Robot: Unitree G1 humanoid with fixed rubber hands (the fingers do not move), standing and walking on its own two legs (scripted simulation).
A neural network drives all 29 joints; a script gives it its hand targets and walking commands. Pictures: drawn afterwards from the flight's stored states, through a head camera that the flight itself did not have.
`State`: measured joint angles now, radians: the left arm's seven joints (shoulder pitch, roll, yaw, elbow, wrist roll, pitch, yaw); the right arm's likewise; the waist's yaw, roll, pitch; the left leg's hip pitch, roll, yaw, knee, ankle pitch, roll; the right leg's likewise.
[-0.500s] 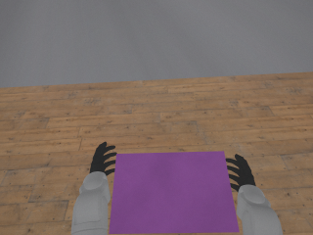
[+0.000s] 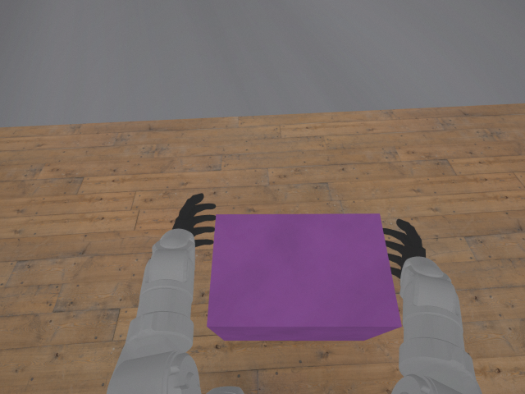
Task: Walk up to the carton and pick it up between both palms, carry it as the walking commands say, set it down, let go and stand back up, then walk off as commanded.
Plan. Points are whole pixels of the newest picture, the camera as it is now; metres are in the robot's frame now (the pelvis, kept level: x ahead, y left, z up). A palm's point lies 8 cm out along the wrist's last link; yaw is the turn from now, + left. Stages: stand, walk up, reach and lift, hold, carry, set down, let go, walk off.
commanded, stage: set down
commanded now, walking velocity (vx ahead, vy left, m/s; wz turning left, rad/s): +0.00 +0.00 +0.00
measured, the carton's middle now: (295, 282) +0.32 -0.01 -0.09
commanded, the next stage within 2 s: none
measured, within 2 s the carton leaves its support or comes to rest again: neither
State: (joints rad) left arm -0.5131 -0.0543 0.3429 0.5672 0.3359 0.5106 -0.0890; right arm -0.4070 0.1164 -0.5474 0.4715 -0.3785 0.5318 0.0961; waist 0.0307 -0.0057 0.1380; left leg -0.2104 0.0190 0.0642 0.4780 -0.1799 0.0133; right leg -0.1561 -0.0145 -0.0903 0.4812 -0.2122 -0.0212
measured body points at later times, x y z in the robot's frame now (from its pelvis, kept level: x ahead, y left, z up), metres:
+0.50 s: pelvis +0.03 -0.01 -0.02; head +0.17 -0.01 +0.41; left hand +0.39 +0.17 -0.08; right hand +0.36 -0.20 -0.10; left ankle +0.09 +0.11 -0.74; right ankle +0.05 -0.11 -0.74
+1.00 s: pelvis -0.02 +0.00 -0.12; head +0.17 +0.00 +0.29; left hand +0.40 +0.16 -0.17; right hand +0.37 -0.20 -0.20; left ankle +0.09 +0.11 -0.74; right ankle +0.05 -0.11 -0.74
